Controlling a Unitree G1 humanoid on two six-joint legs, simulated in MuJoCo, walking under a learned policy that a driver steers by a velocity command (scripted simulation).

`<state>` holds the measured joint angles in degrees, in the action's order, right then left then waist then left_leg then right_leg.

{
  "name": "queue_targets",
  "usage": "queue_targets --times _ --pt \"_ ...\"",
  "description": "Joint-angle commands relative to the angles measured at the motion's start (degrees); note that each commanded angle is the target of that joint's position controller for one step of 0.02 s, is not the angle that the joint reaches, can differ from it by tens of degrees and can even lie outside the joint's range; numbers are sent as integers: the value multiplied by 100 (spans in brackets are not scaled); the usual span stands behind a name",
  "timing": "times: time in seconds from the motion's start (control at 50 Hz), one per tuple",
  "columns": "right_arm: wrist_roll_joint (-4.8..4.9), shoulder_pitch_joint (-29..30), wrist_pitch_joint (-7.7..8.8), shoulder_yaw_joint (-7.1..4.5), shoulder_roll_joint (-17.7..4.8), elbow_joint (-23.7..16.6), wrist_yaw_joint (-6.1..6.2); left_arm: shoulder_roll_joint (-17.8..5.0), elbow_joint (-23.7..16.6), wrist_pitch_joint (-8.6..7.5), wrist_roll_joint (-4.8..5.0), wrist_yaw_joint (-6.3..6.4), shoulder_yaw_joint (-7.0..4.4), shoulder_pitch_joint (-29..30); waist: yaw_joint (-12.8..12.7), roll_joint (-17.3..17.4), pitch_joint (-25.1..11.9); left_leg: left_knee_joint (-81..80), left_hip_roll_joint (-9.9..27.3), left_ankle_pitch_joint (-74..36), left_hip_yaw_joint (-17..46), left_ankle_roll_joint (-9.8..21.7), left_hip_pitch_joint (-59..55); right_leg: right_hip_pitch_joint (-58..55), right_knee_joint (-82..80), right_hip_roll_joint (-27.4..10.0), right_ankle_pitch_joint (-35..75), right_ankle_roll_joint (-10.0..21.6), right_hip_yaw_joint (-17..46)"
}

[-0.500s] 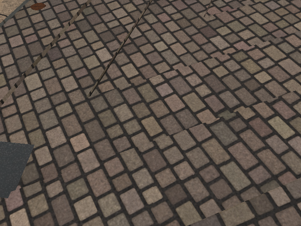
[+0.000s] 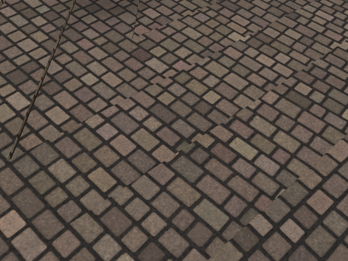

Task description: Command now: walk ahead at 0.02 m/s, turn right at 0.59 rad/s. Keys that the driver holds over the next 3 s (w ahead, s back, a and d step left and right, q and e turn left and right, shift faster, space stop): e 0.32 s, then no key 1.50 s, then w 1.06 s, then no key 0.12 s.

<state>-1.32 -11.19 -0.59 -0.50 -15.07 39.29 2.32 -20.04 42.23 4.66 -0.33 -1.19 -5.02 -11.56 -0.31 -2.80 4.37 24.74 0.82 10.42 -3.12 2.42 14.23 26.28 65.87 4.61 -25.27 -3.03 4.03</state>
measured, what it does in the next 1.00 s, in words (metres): steps on the spot, turning right: right foot, then left foot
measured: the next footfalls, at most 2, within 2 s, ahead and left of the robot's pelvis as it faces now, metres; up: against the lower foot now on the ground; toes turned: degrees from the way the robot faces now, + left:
right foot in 0.26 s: +0.01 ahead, -0.12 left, +0.00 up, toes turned -10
left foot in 0.76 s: +0.04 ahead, +0.06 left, +0.00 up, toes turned -18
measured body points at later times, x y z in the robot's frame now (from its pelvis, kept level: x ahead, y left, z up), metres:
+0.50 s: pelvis -0.02 -0.05 +0.00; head +0.00 -0.09 +0.45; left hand +0.18 +0.19 -0.09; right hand +0.00 -0.34 -0.13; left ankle +0.02 +0.10 -0.67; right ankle -0.03 -0.11 -0.74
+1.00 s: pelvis -0.01 -0.02 +0.00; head -0.01 -0.02 +0.45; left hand +0.13 +0.21 -0.14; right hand +0.01 -0.29 -0.13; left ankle +0.01 +0.08 -0.74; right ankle -0.03 -0.11 -0.74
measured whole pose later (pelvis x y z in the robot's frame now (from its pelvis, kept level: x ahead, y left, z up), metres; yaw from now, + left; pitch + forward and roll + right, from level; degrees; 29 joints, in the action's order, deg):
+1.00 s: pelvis -0.01 -0.02 +0.00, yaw -17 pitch -2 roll +0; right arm -0.6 -11.6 -0.4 0.1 -13.2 50.0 1.3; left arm -14.1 54.3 0.8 -0.6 1.1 -0.3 -13.1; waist -0.4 -0.3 1.6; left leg 22.4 -1.6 13.2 0.6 1.7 7.6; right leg 8.8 21.0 5.3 -10.3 2.6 5.5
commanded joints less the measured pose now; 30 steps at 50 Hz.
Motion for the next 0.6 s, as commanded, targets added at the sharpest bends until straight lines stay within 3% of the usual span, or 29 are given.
queue_targets --times 0.02,0.16,0.22,0.24,0.26,0.28,0.3,0.32,0.34,0.36,0.38,0.4,0.44,0.6 --pt "-18 -213 68 -267 -851 -269 2 -349 -344 25 -7 -53 -65 -124 65 1170 -715 -645 1386 -2289 897 971 -987 373 -168 -136 111 -72 -159" --pt "-77 -167 24 -407 -1080 -229 -139 -155 -598 30 19 -157 77 268 165 1360 -668 -598 1579 -1204 451 901 -476 -667 -2006 -381 -79 205 -647" --pt "-8 -114 -44 -471 -1207 -197 -176 -136 -604 -46 30 -155 88 58 6 1274 -734 -135 1619 -1197 262 675 -354 -1281 -3147 -311 359 411 -851" --pt "35 -134 -74 -479 -1186 -171 -181 -147 -525 -104 -10 -121 83 -161 -112 1064 -752 265 1522 -926 47 411 -63 -1767 -3868 -226 834 509 -821" --pt "21 -400 -104 -467 -1039 -106 -209 -388 -474 -178 -86 -50 29 -303 -131 224 -647 1128 1221 -58 -334 -14 508 -2153 -4732 -614 1076 625 75" --pt "-40 -510 -171 -321 -477 -410 -234 -1196 -679 -238 -89 6 -124 -252 66 -1457 -528 2587 311 2527 -740 -541 2069 -2502 -5146 -2433 2058 1174 2659" --pt "-59 196 -277 -345 -746 -592 -116 -1399 -589 -238 -94 15 -244 -689 -447 -952 -366 3294 23 2645 203 -514 2141 -1769 -4991 -2633 3141 1835 2686" --pt "28 194 -314 -363 -761 -558 -110 -1074 -539 -238 -79 38 -157 -507 -211 -664 -245 3607 131 2195 447 -492 2126 -1702 -4916 -2286 3087 1860 2192" --pt "94 18 -288 -375 -783 -415 -127 -751 -578 -232 -34 62 -62 -83 10 -531 -140 3568 197 1628 517 -444 2002 -1561 -4972 -1888 2789 1663 1665" --pt "64 -140 -243 -410 -853 -279 -143 -581 -650 -230 -34 88 -9 283 158 -546 -237 3485 190 1256 480 -421 1895 -1662 -4955 -1523 2679 1453 1342" --pt "-15 -307 -233 -434 -905 -146 -168 -445 -666 -253 -6 126 37 332 153 -628 -398 3643 127 1065 367 -440 1779 -1784 -4876 -1382 3265 1446 1138" --pt "-30 -378 -238 -441 -899 -80 -195 -347 -632 -278 10 127 82 238 147 -508 -605 3754 92 1007 366 -461 1664 -1923 -4816 -1358 3687 1454 1050" --pt "26 -344 -275 -416 -782 -42 -231 -331 -543 -330 13 123 98 46 96 -282 -726 3654 82 947 384 -492 1620 -2127 -4810 -1403 3833 1462 1032" --pt "50 -54 -325 -324 -560 75 -182 -293 -236 -378 -99 175 171 -254 -139 -356 -443 2032 6 1243 420 -370 1008 -2044 -4900 -1487 2829 1564 1334"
